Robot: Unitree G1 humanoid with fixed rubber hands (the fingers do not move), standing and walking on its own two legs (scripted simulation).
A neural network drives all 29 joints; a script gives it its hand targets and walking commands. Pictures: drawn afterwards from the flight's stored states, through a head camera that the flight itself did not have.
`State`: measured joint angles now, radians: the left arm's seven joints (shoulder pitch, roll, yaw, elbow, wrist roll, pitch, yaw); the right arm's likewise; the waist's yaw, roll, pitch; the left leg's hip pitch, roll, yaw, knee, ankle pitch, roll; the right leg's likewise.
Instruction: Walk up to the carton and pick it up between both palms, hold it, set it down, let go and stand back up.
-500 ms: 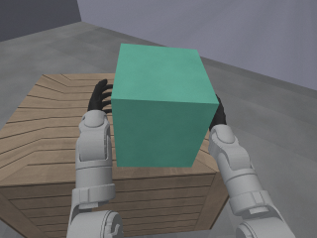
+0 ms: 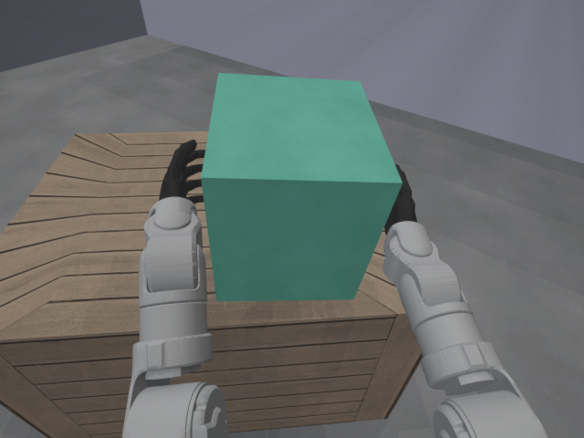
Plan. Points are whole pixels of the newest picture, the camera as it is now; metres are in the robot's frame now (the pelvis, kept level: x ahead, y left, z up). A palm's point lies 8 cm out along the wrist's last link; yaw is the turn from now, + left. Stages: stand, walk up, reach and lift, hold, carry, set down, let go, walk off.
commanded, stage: hold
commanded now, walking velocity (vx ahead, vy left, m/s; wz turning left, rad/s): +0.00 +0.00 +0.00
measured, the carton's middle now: (288, 190) +0.41 +0.01 +0.17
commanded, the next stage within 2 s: none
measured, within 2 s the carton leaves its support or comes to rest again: neither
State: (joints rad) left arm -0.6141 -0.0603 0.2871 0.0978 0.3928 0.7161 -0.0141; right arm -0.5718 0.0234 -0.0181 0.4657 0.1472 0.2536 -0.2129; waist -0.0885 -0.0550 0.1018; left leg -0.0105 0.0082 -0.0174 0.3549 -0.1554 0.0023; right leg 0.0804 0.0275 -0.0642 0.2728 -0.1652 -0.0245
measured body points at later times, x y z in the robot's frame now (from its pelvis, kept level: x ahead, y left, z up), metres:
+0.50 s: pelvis +0.00 +0.00 +0.00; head -0.04 +0.02 +0.45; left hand +0.38 +0.15 +0.19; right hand +0.36 -0.14 +0.16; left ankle +0.04 +0.11 -0.75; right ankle +0.01 -0.10 -0.75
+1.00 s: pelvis -0.01 +0.00 +0.00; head -0.04 +0.02 +0.45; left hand +0.38 +0.15 +0.20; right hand +0.36 -0.14 +0.16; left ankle +0.04 +0.11 -0.75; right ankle +0.01 -0.10 -0.75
